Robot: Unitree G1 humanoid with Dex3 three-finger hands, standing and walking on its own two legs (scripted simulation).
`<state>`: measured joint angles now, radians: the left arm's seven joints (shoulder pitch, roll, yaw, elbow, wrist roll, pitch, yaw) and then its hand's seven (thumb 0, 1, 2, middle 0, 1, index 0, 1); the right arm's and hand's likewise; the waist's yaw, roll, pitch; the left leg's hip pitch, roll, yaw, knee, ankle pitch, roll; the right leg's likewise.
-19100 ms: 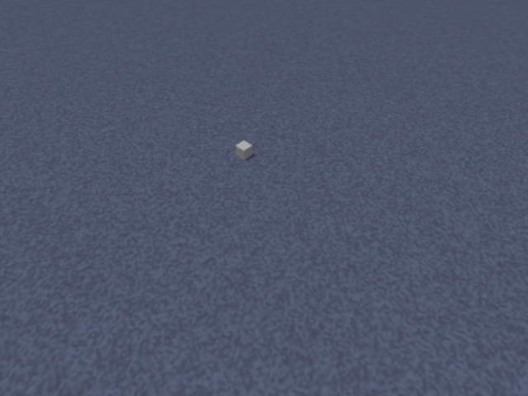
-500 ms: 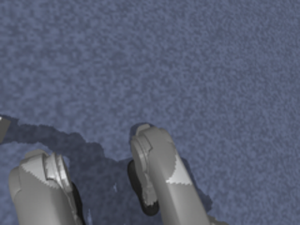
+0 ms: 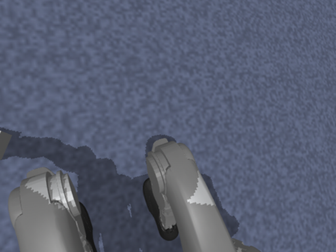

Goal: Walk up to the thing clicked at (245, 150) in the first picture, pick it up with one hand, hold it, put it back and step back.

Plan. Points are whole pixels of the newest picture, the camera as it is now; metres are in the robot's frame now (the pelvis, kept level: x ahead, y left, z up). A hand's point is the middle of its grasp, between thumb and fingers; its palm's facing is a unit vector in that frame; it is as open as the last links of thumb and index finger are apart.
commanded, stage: rise first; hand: left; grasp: from above
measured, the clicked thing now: out of the picture +0.42 +0.34 -0.29
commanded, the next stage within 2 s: approach in 0.32 s
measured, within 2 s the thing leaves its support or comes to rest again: neither
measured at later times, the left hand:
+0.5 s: hand out of the picture +0.40 +0.37 -0.17, palm faces -0.07 -0.42 -0.91, open 14.3 cm
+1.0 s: hand out of the picture +0.45 +0.32 -0.16, palm faces -0.02 -0.41 -0.91, open 14.3 cm
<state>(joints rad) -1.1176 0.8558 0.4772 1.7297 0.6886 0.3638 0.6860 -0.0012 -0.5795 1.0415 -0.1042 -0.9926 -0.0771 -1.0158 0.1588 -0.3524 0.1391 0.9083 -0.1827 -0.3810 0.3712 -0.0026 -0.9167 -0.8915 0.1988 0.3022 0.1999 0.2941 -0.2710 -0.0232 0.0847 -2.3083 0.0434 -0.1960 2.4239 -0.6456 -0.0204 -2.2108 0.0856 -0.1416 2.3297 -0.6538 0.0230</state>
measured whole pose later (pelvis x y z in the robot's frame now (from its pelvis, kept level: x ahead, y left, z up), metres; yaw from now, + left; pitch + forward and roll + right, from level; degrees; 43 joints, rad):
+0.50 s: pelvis +0.00 +0.00 +0.00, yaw +0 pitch +29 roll -9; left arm -1.13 0.86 0.46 1.76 0.69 0.37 0.69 0.00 -0.57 1.04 -0.10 -0.99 -0.08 -1.01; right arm 0.16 -0.36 0.14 0.91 -0.18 -0.38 0.37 0.00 -0.91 -0.89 0.20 0.30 0.20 0.29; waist -0.28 -0.02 0.08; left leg -2.31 0.04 -0.20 2.42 -0.64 -0.02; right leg -2.21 0.09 -0.14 2.33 -0.65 0.02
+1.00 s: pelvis +0.00 +0.00 +0.01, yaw -1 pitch +30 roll -10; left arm -1.24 0.86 0.50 1.75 0.64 0.44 0.79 0.00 -0.57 1.03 -0.11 -0.98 -0.08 -1.00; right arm 0.16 -0.39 0.15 0.90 -0.20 -0.34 0.42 0.00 -0.92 -0.89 0.20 0.30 0.20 0.29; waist -0.35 -0.01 0.12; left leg -2.27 0.05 -0.22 2.40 -0.66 -0.03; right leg -2.18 0.10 -0.16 2.29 -0.65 0.01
